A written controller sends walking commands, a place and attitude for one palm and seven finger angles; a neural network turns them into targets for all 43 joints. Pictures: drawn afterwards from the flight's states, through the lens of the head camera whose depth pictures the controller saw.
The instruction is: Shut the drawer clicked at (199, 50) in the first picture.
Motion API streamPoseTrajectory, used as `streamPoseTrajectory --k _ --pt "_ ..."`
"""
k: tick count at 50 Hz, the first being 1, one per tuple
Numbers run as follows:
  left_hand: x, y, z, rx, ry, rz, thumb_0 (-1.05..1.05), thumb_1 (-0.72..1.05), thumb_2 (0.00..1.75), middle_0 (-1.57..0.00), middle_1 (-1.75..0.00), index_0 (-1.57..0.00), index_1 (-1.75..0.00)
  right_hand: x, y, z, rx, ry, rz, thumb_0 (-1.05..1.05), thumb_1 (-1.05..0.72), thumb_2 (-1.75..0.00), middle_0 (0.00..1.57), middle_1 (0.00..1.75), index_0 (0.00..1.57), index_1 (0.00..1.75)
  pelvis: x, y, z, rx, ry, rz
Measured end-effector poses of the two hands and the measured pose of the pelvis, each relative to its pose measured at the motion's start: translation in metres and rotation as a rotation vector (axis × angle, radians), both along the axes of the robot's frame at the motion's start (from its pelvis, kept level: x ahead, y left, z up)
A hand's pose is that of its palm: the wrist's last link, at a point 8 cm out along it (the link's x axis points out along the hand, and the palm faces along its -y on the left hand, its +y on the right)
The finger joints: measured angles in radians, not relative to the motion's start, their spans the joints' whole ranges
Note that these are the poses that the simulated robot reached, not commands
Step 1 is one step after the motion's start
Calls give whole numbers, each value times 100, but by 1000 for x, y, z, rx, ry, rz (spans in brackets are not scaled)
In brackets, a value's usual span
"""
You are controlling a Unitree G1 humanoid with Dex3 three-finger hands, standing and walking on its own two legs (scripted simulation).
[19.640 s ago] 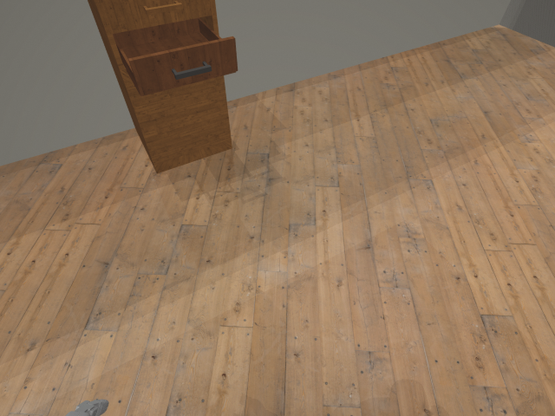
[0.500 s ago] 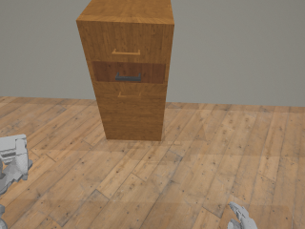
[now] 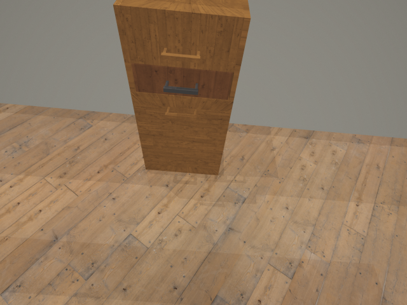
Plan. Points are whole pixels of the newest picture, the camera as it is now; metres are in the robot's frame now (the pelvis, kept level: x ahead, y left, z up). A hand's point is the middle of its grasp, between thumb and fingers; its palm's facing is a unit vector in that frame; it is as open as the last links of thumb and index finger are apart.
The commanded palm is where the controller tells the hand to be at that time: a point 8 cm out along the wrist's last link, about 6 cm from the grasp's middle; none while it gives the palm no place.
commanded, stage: let the arm hang, fingers relaxed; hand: left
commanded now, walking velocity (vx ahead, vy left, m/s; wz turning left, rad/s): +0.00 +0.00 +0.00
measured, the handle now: (181, 87) +0.88 +0.14 -0.13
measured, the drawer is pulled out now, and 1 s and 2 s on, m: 0.00 0.00 0.00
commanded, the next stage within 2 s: look to check the result in 0.68 s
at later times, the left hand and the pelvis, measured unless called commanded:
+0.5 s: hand out of the picture -0.04 +0.16 -0.17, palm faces +0.03 -0.99 -0.16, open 7.3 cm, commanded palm none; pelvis -0.01 +0.01 +0.00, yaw -1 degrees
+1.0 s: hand out of the picture -0.05 +0.14 -0.17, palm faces +0.03 -0.99 -0.17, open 7.3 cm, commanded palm none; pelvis -0.01 -0.01 +0.00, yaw -1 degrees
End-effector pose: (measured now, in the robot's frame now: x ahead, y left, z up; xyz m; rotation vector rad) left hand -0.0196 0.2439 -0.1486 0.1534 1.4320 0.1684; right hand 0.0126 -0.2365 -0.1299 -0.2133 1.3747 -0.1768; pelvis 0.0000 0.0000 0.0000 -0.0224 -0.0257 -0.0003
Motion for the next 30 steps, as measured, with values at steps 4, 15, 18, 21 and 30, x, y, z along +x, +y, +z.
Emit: streamPoseTrajectory --k 4,15,18,21,30 --pt "-39 0 6 -6 115 18 1 91 90 -72 -91 -72 -88 -27 12 -3 21 69 -32 1 -91 -90 20 30 20 30 -2 6 3 2 -1 -5" --pt "-54 -14 8 -30 128 28 1 91 90 -33 -45 -33 -45 -52 49 -15 102 89 -79 1 -91 -90 20 30 20 30 -8 15 4 12 -16 -16" --pt "-44 -19 7 -38 93 22 1 91 90 -27 -38 -27 -39 -53 55 -17 119 75 -88 1 -91 -90 20 30 20 30 -10 15 4 15 -16 -19" --pt "-34 -24 5 -44 56 16 0 91 90 -24 -35 -24 -35 -56 58 -19 129 67 -95 1 -91 -90 20 30 20 30 -12 15 4 17 -17 -21" --pt "-21 -37 3 -55 8 5 0 91 90 -20 -30 -21 -31 -69 54 -19 132 74 -126 1 -91 -90 20 30 20 30 -15 8 3 19 -14 -26"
